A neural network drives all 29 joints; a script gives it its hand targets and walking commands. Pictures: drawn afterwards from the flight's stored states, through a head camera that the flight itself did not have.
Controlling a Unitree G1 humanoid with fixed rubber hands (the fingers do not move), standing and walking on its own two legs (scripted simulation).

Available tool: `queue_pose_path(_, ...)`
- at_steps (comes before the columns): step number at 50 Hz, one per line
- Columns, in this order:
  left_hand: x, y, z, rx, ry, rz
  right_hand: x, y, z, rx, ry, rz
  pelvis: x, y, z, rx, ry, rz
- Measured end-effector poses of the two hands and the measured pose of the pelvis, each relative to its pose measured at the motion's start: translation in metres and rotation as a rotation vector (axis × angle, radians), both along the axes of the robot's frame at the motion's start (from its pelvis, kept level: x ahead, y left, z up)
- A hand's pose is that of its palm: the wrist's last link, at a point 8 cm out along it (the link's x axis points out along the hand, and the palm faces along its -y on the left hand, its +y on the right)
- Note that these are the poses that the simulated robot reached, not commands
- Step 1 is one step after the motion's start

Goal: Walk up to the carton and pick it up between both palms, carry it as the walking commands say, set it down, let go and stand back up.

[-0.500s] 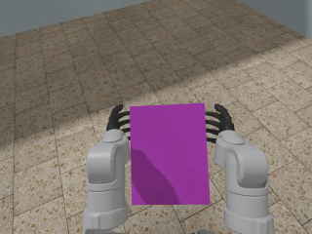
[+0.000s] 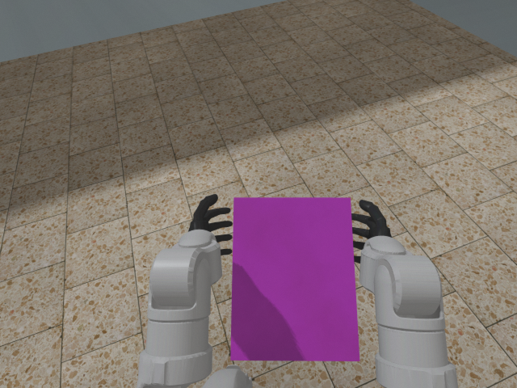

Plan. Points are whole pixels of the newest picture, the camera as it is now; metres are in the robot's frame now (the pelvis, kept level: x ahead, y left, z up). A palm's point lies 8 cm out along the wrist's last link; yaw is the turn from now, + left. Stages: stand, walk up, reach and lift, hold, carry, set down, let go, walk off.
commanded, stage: carry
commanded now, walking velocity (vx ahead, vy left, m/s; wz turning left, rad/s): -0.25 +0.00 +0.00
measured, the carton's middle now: (286, 272) +0.31 -0.01 -0.03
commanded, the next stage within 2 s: none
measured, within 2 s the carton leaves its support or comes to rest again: neither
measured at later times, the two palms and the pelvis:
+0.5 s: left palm out of the picture +0.07 +0.18 +0.11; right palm out of the picture +0.10 -0.06 +0.10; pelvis -0.23 +0.02 -0.01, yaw +1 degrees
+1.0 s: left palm out of the picture -0.16 +0.19 +0.08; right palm out of the picture -0.15 -0.05 +0.09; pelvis -0.45 +0.05 +0.00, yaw +1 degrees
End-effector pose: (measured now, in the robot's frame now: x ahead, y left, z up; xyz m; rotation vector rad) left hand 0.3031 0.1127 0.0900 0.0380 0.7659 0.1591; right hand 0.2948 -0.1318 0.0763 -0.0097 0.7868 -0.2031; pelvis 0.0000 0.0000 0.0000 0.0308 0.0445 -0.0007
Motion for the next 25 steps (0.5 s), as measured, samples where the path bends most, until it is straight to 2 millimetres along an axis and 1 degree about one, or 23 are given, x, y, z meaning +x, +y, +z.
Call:
queue_pose_path(3,-0.02,-0.007,0.002,0.015,-0.018,-0.035,-0.03,-0.006,0.007,0.008,-0.027,-0.044,-0.027,0.005,-0.001,0.006,0.002,0.004)
queue_pose_path(6,-0.039,-0.001,0.003,0.021,-0.057,-0.021,-0.054,0.002,0.016,0.012,-0.084,-0.054,-0.055,0.013,-0.005,-0.002,0.011,0.011)
queue_pose_path(8,-0.056,0.01,0.002,-0.005,-0.08,-0.007,-0.07,0.012,0.019,-0.002,-0.109,-0.05,-0.074,0.02,-0.011,-0.014,0.015,0.017)
queue_pose_path(10,-0.079,0.024,-0.003,-0.031,-0.083,0.022,-0.087,0.026,0.019,-0.026,-0.106,-0.022,-0.094,0.025,-0.013,-0.004,0.007,0.024)
queue_pose_path(14,-0.135,0.056,-0.013,-0.031,-0.008,0.09,-0.123,0.056,0.012,-0.04,-0.016,0.085,-0.128,0.03,-0.005,-0.044,-0.012,0.012)
queue_pose_path(16,-0.161,0.067,-0.011,-0.033,0.014,0.125,-0.14,0.068,0.011,-0.053,0.013,0.132,-0.145,0.03,-0.001,-0.066,-0.017,0.022)
queue_pose_path(18,-0.183,0.075,-0.006,-0.048,0.002,0.154,-0.154,0.076,0.013,-0.062,0.011,0.158,-0.162,0.028,0.001,-0.076,-0.013,0.029)
queue_pose_path(21,-0.207,0.076,0.006,-0.065,-0.06,0.174,-0.17,0.078,0.019,-0.064,-0.035,0.152,-0.19,0.025,0.0,-0.075,0.005,0.032)
queue_pose_path(23,-0.22,0.072,0.013,-0.054,-0.099,0.18,-0.183,0.075,0.023,-0.042,-0.073,0.134,-0.209,0.023,-0.003,-0.072,0.021,0.028)
queue_pose_path(25,-0.233,0.064,0.016,-0.034,-0.122,0.175,-0.199,0.068,0.023,-0.02,-0.096,0.111,-0.23,0.02,-0.006,-0.069,0.035,0.019)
